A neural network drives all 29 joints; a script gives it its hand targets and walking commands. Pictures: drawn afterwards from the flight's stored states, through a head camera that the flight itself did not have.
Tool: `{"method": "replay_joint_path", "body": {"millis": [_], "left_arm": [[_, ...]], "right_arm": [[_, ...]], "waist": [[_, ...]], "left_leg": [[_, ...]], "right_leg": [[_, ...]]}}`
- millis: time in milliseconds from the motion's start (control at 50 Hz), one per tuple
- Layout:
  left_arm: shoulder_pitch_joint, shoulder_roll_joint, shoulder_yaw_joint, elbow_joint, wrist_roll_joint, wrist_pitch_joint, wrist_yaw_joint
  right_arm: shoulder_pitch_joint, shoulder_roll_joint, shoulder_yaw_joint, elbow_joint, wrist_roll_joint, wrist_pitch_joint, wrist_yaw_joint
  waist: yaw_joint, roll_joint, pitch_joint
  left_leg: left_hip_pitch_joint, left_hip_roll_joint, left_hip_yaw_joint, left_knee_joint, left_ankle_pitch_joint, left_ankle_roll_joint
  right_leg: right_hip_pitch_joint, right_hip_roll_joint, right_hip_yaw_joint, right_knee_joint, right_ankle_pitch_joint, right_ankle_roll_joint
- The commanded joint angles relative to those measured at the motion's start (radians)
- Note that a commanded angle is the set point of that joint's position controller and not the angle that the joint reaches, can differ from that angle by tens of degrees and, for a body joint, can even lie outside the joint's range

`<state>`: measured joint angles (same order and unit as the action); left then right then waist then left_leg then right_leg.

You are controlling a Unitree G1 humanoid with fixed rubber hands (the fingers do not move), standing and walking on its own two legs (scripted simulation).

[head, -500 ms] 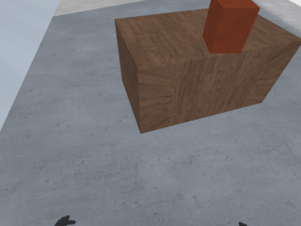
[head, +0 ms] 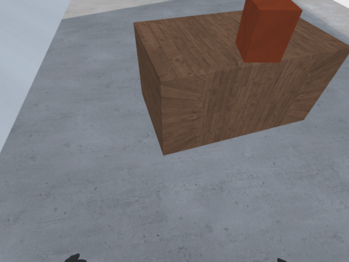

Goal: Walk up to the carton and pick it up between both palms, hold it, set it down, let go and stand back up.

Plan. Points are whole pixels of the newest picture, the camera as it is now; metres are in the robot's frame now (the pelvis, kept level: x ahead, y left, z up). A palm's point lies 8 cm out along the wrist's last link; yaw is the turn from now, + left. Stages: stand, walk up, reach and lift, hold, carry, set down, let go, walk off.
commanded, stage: stand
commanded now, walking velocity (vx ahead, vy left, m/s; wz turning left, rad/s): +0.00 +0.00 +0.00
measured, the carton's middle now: (263, 29) +1.22 -0.43 -0.01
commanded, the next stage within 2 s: walk up in 1.60 s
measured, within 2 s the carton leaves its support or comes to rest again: neither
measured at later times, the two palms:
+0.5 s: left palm out of the picture +0.08 +0.26 -0.10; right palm out of the picture +0.09 -0.27 -0.10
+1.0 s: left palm out of the picture +0.07 +0.26 -0.10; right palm out of the picture +0.08 -0.27 -0.11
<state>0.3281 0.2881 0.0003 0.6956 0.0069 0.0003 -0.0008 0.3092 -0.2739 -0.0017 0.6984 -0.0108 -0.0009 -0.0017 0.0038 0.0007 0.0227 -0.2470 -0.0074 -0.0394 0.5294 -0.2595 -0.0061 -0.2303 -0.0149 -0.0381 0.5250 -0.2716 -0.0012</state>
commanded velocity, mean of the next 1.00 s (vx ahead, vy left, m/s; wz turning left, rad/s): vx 0.00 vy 0.00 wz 0.00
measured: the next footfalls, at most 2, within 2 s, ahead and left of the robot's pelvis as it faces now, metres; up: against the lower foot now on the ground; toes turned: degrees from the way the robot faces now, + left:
none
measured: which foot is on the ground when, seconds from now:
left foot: down 0.00-1.00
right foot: down 0.00-1.00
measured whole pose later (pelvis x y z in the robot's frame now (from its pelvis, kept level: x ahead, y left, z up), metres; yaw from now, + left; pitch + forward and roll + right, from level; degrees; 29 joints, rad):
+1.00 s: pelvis +0.00 -0.01 +0.00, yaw +1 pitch -2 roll +0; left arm 0.35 0.29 0.00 0.71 0.00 0.00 0.01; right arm 0.30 -0.27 -0.01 0.76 -0.01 0.00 -0.01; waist 0.00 0.00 0.02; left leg -0.23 0.00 -0.06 0.51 -0.25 -0.02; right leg -0.21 -0.01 -0.05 0.51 -0.27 -0.02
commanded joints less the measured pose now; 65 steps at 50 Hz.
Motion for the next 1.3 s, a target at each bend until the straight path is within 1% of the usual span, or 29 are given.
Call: {"method": "replay_joint_path", "body": {"millis": [0, 20, 40, 60, 120, 140, 180, 300, 400, 460, 480, 540, 600, 640, 700, 760, 780, 800, 840, 860, 920, 1000, 1040, 1100, 1140, 1180, 1240, 1260, 1280], "left_arm": [[0.02, 0.113, 0.032, -0.057, 0.001, -0.015, 0.004], [0.02, 0.114, 0.032, -0.058, 0.001, -0.015, 0.004], [0.021, 0.117, 0.032, -0.057, 0.002, -0.016, 0.004], [0.023, 0.117, 0.032, -0.056, 0.0, -0.017, 0.004], [0.028, 0.118, 0.033, -0.056, 0.0, -0.018, 0.005], [0.027, 0.118, 0.032, -0.056, -0.001, -0.018, 0.005], [0.029, 0.116, 0.032, -0.055, 0.0, -0.018, 0.005], [0.027, 0.117, 0.03, -0.057, -0.001, -0.02, 0.008], [0.034, 0.116, 0.03, -0.058, -0.002, -0.018, 0.009], [0.033, 0.121, 0.031, -0.057, -0.001, -0.019, 0.01], [0.03, 0.122, 0.03, -0.057, -0.002, -0.019, 0.01], [0.033, 0.117, 0.029, -0.057, -0.002, -0.019, 0.01], [0.035, 0.122, 0.031, -0.06, -0.003, -0.019, 0.01], [0.035, 0.12, 0.03, -0.059, -0.003, -0.02, 0.01], [0.035, 0.117, 0.03, -0.054, -0.004, -0.019, 0.01], [0.04, 0.119, 0.031, -0.053, -0.002, -0.019, 0.011], [0.042, 0.12, 0.032, -0.052, -0.002, -0.018, 0.011], [0.039, 0.122, 0.032, -0.05, -0.002, -0.018, 0.012], [0.039, 0.118, 0.031, -0.05, -0.003, -0.018, 0.012], [0.04, 0.118, 0.03, -0.05, -0.002, -0.018, 0.012], [0.047, 0.119, 0.031, -0.043, -0.004, -0.018, 0.011], [0.045, 0.118, 0.03, -0.039, -0.002, -0.02, 0.012], [0.05, 0.115, 0.029, -0.037, -0.003, -0.019, 0.012], [0.052, 0.117, 0.03, -0.034, -0.002, -0.018, 0.013], [0.051, 0.117, 0.03, -0.029, -0.002, -0.018, 0.014], [0.054, 0.114, 0.027, -0.025, -0.002, -0.019, 0.014], [0.054, 0.118, 0.029, -0.019, -0.004, -0.019, 0.014], [0.056, 0.119, 0.028, -0.018, -0.003, -0.019, 0.015], [0.056, 0.12, 0.029, -0.016, -0.002, -0.019, 0.015]], "right_arm": [[0.006, -0.127, -0.042, -0.063, -0.001, -0.016, -0.005], [0.006, -0.126, -0.041, -0.061, 0.0, -0.016, -0.005], [0.003, -0.129, -0.041, -0.061, -0.001, -0.016, -0.005], [0.002, -0.123, -0.041, -0.059, -0.001, -0.017, -0.005], [0.005, -0.126, -0.041, -0.052, -0.001, -0.017, -0.005], [0.002, -0.125, -0.041, -0.054, 0.0, -0.017, -0.004], [0.0, -0.124, -0.042, -0.052, -0.001, -0.016, -0.005], [0.002, -0.123, -0.041, -0.043, -0.001, -0.016, -0.005], [-0.001, -0.122, -0.042, -0.036, -0.001, -0.013, -0.006], [-0.003, -0.121, -0.041, -0.033, -0.002, -0.014, -0.006], [-0.003, -0.123, -0.04, -0.031, 0.0, -0.015, -0.006], [-0.003, -0.121, -0.04, -0.026, 0.0, -0.013, -0.007], [0.001, -0.118, -0.04, -0.023, -0.001, -0.012, -0.007], [-0.001, -0.122, -0.041, -0.018, -0.002, -0.012, -0.007], [-0.002, -0.122, -0.041, -0.016, -0.001, -0.013, -0.008], [0.0, -0.123, -0.041, -0.009, -0.001, -0.014, -0.007], [0.0, -0.121, -0.04, -0.007, 0.0, -0.014, -0.008], [0.001, -0.119, -0.04, -0.007, 0.0, -0.014, -0.007], [0.005, -0.121, -0.041, -0.004, -0.001, -0.013, -0.008], [0.003, -0.123, -0.041, -0.002, -0.001, -0.013, -0.008], [0.006, -0.119, -0.043, 0.002, -0.001, -0.013, -0.008], [0.004, -0.122, -0.04, 0.007, 0.0, -0.015, -0.009], [0.006, -0.119, -0.04, 0.011, 0.0, -0.015, -0.01], [0.008, -0.124, -0.039, 0.017, 0.0, -0.014, -0.011], [0.011, -0.119, -0.039, 0.018, 0.0, -0.014, -0.01], [0.014, -0.122, -0.039, 0.022, 0.0, -0.015, -0.011], [0.006, -0.119, -0.039, 0.025, 0.0, -0.014, -0.011], [0.012, -0.119, -0.038, 0.028, 0.001, -0.013, -0.012], [0.015, -0.118, -0.038, 0.032, 0.001, -0.013, -0.012]], "waist": [[-0.002, 0.01, -0.005], [-0.001, 0.006, 0.0], [-0.001, 0.016, 0.0], [-0.001, 0.007, 0.002], [-0.002, 0.011, 0.001], [-0.001, 0.003, 0.009], [-0.003, 0.012, 0.011], [-0.005, -0.003, -0.005], [-0.003, 0.003, 0.0], [-0.003, 0.0, -0.002], [-0.004, -0.004, -0.006], [-0.003, 0.007, 0.004], [-0.004, -0.009, 0.007], [-0.004, -0.011, 0.009], [-0.003, -0.007, 0.007], [0.0, 0.012, -0.002], [0.0, 0.012, 0.001], [-0.003, -0.005, -0.002], [-0.003, -0.009, 0.013], [-0.002, 0.006, 0.014], [-0.002, 0.0, 0.016], [-0.002, 0.007, 0.005], [0.0, -0.003, 0.013], [0.001, 0.011, 0.022], [-0.001, -0.006, 0.019], [-0.002, 0.005, 0.007], [-0.001, -0.002, 0.022], [-0.002, 0.007, 0.018], [-0.003, 0.001, 0.023]], "left_leg": [[-0.015, 0.082, -0.1, -0.101, 0.066, 0.035], [-0.022, 0.08, -0.1, -0.1, 0.064, 0.035], [-0.02, 0.081, -0.1, -0.099, 0.068, 0.035], [-0.019, 0.078, -0.1, -0.098, 0.076, 0.034], [-0.014, 0.08, -0.097, -0.096, 0.091, 0.035], [-0.017, 0.078, -0.097, -0.096, 0.087, 0.034], [-0.01, 0.077, -0.096, -0.094, 0.09, 0.032], [0.007, 0.078, -0.094, -0.086, 0.123, 0.032], [0.009, 0.077, -0.093, -0.086, 0.113, 0.03], [0.014, 0.078, -0.092, -0.086, 0.129, 0.03], [0.01, 0.077, -0.094, -0.087, 0.127, 0.03], [0.013, 0.074, -0.09, -0.084, 0.122, 0.027], [0.013, 0.074, -0.093, -0.084, 0.111, 0.026], [0.015, 0.075, -0.094, -0.085, 0.112, 0.026], [0.012, 0.076, -0.095, -0.087, 0.12, 0.028], [0.012, 0.076, -0.095, -0.087, 0.121, 0.027], [0.011, 0.076, -0.094, -0.086, 0.121, 0.026], [0.015, 0.076, -0.094, -0.087, 0.118, 0.026], [0.011, 0.076, -0.096, -0.089, 0.114, 0.026], [0.008, 0.074, -0.092, -0.09, 0.108, 0.024], [0.009, 0.076, -0.096, -0.094, 0.099, 0.025], [0.012, 0.078, -0.097, -0.094, 0.112, 0.024], [0.012, 0.076, -0.097, -0.095, 0.112, 0.024], [0.002, 0.075, -0.099, -0.103, 0.099, 0.023], [0.01, 0.077, -0.097, -0.101, 0.105, 0.022], [0.015, 0.078, -0.099, -0.097, 0.121, 0.024], [0.011, 0.077, -0.101, -0.102, 0.106, 0.025], [0.006, 0.076, -0.102, -0.106, 0.101, 0.024], [0.002, 0.076, -0.102, -0.11, 0.092, 0.023]], "right_leg": [[-0.007, -0.077, 0.101, -0.097, 0.018, -0.024], [-0.008, -0.076, 0.1, -0.099, 0.018, -0.023], [-0.005, -0.078, 0.102, -0.099, 0.022, -0.023], [-0.011, -0.078, 0.101, -0.099, 0.028, -0.023], [-0.006, -0.079, 0.1, -0.099, 0.039, -0.023], [-0.014, -0.078, 0.099, -0.103, 0.036, -0.023], [-0.016, -0.079, 0.101, -0.104, 0.037, -0.025], [-0.008, -0.083, 0.102, -0.104, 0.067, -0.025], [-0.015, -0.083, 0.105, -0.112, 0.051, -0.027], [-0.009, -0.083, 0.103, -0.11, 0.067, -0.027], [-0.007, -0.081, 0.101, -0.109, 0.065, -0.027], [-0.012, -0.085, 0.107, -0.115, 0.062, -0.028], [-0.021, -0.083, 0.103, -0.121, 0.048, -0.028], [-0.02, -0.082, 0.105, -0.124, 0.046, -0.028], [-0.013, -0.082, 0.103, -0.122, 0.053, -0.029], [-0.004, -0.085, 0.107, -0.122, 0.046, -0.031], [-0.004, -0.085, 0.106, -0.122, 0.048, -0.031], [-0.007, -0.084, 0.104, -0.124, 0.046, -0.03], [-0.012, -0.085, 0.102, -0.128, 0.042, -0.029], [-0.015, -0.084, 0.104, -0.131, 0.039, -0.028], [-0.02, -0.084, 0.103, -0.136, 0.028, -0.03], [-0.008, -0.082, 0.102, -0.13, 0.041, -0.03], [-0.013, -0.082, 0.102, -0.135, 0.038, -0.029], [-0.013, -0.082, 0.103, -0.137, 0.027, -0.029], [-0.011, -0.083, 0.101, -0.137, 0.03, -0.029], [-0.005, -0.085, 0.101, -0.137, 0.04, -0.028], [-0.015, -0.084, 0.104, -0.14, 0.033, -0.028], [-0.01, -0.084, 0.103, -0.141, 0.031, -0.029], [-0.01, -0.084, 0.102, -0.141, 0.025, -0.027]]}}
